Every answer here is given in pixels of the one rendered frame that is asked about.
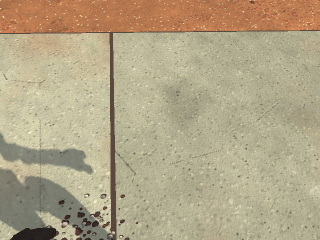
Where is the robot left hand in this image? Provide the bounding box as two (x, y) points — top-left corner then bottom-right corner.
(10, 227), (56, 240)

